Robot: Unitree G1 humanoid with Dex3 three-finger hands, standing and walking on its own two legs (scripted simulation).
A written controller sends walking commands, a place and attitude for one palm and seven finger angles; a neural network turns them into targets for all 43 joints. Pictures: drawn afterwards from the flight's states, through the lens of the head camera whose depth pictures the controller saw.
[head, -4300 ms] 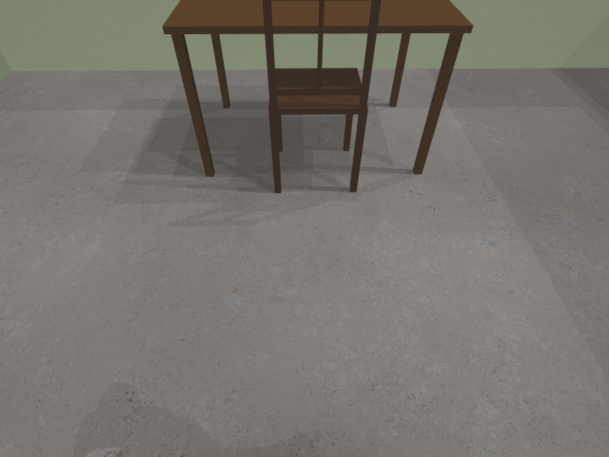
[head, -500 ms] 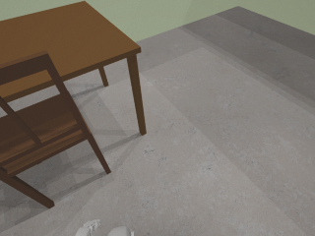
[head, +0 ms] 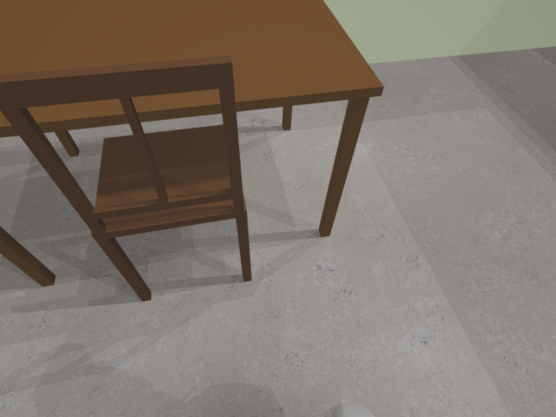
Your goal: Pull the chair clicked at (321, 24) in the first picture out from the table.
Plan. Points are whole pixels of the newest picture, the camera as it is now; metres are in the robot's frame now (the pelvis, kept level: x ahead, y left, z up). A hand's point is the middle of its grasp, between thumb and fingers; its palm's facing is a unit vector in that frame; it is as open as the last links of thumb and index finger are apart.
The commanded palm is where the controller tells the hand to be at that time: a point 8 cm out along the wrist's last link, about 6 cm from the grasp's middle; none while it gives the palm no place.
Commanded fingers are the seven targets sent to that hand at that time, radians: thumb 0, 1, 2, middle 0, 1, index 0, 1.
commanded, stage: turn to face it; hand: left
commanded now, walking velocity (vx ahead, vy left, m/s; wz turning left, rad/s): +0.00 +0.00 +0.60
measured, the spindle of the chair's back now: (147, 156) +0.61 +0.33 -0.06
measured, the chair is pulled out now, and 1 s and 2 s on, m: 0.00 0.00 0.00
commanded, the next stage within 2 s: take the last steps up to it in 0.54 s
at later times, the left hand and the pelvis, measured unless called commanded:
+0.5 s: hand out of the picture +0.00 +0.14 -0.15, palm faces +0.32 -0.91 -0.26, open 7.4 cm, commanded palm none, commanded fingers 0.00 0.90 0.90 -0.20 -0.30 -0.20 -0.30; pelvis -0.01 -0.07 +0.00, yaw +18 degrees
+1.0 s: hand out of the picture -0.03 +0.17 -0.16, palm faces +0.42 -0.88 -0.23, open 7.4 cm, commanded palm none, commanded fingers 0.00 0.90 0.90 -0.20 -0.30 -0.20 -0.30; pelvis +0.01 -0.03 +0.00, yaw +24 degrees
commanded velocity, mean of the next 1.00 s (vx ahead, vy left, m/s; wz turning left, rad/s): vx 0.11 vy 0.03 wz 0.30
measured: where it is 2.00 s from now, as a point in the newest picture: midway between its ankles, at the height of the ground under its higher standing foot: (232, 410)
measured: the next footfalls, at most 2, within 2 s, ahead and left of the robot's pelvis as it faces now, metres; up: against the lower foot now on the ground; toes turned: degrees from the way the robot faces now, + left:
right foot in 0.18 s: +0.06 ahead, -0.15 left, +0.00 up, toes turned +4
left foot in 0.64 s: -0.05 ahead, +0.06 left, +0.00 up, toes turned +24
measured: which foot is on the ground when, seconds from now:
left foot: down 0.00-0.18, up 0.20-0.62, down 0.64-1.00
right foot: up 0.00-0.16, down 0.18-0.64, up 0.66-1.00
